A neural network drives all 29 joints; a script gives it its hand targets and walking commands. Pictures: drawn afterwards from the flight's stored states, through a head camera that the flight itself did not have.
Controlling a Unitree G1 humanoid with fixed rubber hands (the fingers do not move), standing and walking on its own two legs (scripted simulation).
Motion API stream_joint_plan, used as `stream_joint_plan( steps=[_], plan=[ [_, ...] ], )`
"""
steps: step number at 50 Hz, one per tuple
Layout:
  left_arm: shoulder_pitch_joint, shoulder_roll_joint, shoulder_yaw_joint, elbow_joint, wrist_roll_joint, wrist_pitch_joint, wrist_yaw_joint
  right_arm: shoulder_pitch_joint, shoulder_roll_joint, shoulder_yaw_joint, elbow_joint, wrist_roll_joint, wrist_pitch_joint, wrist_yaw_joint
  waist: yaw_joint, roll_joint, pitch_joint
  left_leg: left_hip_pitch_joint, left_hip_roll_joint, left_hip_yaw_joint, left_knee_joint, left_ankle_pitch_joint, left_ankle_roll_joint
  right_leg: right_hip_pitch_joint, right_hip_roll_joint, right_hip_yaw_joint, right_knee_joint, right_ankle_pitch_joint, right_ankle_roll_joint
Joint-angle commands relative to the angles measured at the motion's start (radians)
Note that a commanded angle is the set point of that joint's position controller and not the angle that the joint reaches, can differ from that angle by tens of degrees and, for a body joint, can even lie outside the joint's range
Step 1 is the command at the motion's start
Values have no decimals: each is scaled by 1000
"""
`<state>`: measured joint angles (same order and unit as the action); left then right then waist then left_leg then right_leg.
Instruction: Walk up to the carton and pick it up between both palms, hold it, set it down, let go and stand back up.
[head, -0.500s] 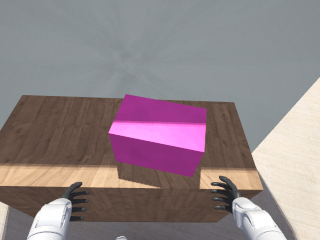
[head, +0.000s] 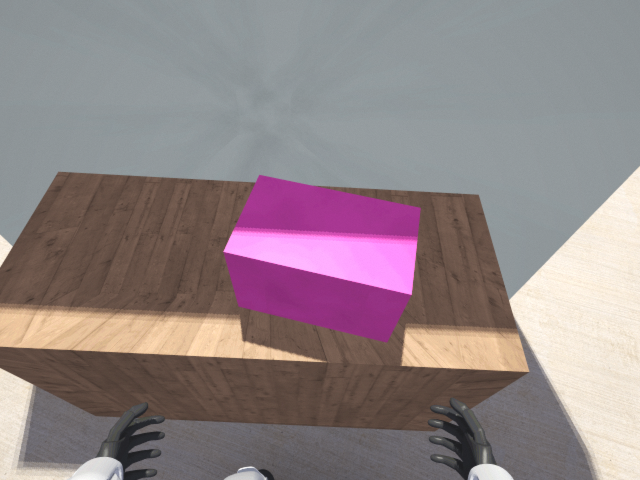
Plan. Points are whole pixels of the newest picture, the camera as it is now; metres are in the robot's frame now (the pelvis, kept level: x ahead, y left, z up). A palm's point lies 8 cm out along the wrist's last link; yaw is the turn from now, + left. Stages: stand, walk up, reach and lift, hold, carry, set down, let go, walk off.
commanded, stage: reach and lift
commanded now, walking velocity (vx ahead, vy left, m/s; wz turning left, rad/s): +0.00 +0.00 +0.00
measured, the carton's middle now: (324, 260) +0.47 -0.01 -0.10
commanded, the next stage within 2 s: none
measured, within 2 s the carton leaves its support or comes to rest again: neither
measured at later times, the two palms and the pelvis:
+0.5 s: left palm (118, 443) +0.19 +0.25 -0.08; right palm (486, 449) +0.17 -0.20 -0.07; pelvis +0.03 +0.02 +0.01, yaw +0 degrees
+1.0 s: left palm (109, 422) +0.21 +0.26 -0.06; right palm (485, 411) +0.21 -0.20 -0.05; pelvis +0.04 +0.01 +0.01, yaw +2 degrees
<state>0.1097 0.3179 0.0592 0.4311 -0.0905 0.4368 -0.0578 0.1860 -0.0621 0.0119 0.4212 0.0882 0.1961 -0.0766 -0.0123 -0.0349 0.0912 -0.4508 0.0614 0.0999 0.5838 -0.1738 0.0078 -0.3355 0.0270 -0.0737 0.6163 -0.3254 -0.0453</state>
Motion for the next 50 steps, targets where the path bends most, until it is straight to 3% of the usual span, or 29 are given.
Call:
stream_joint_plan(
  steps=[1,6,14,19,23,25,28,31,35,36,39,48,50],
  plan=[
    [-3,130,44,-103,13,-56,-6,32,-85,-32,-112,-1,-66,-7,-8,69,-200,521,-15,-60,-54,31,-34,-282,-67,36,-242,56,29],
    [-27,125,31,-51,3,-139,-7,2,-106,-63,-91,-14,-130,9,-6,65,-158,532,-17,-72,-94,9,-36,-272,-66,31,-280,9,25],
    [-57,104,-33,-9,-17,-363,24,-18,-125,-106,-12,-28,-288,66,-10,110,-198,520,4,-106,-117,19,-35,-223,-43,25,-262,27,8],
    [-54,112,-41,48,-20,-473,37,-35,-136,-107,76,-12,-380,78,-3,124,-226,518,-11,-99,-103,120,-43,-176,-38,40,-256,96,10],
    [1,106,-48,76,-31,-544,26,-21,-157,-98,94,8,-443,74,0,81,-258,543,-20,-103,-87,241,-39,-125,-28,44,-262,177,19],
    [9,113,-40,103,-34,-571,14,-21,-157,-87,124,16,-462,66,1,62,-236,539,-29,-99,-86,247,-34,-113,-32,55,-272,179,22],
    [5,115,-48,107,-37,-602,6,-39,-165,-85,147,33,-487,63,8,95,-199,536,-29,-104,-101,238,-41,-108,-30,55,-280,148,13],
    [1,117,-68,88,-57,-637,0,-45,-171,-90,150,40,-511,58,-7,87,-204,545,-30,-111,-94,242,-39,-113,-34,58,-284,159,13],
    [-14,129,-83,91,-77,-687,0,-78,-172,-91,168,57,-543,62,-3,100,-196,527,-29,-118,-91,223,-43,-109,-33,62,-275,132,3],
    [-11,135,-84,106,-83,-697,-4,-78,-175,-90,174,51,-547,58,-15,76,-179,517,-33,-116,-84,224,-37,-103,-37,68,-274,155,11],
    [-19,155,-78,122,-94,-726,-15,-88,-170,-71,182,69,-568,50,-7,66,-186,506,-40,-116,-76,229,-31,-94,-43,76,-269,175,18],
    [-80,197,-90,125,-140,-817,-24,-160,-171,-74,191,91,-637,40,-9,75,-214,465,-45,-130,-39,170,-30,-121,-53,91,-228,133,18],
    [-62,199,-91,119,-150,-833,-29,-146,-162,-66,193,99,-655,33,-12,71,-222,451,-48,-131,-26,181,-28,-106,-54,95,-211,171,23]
  ],
)
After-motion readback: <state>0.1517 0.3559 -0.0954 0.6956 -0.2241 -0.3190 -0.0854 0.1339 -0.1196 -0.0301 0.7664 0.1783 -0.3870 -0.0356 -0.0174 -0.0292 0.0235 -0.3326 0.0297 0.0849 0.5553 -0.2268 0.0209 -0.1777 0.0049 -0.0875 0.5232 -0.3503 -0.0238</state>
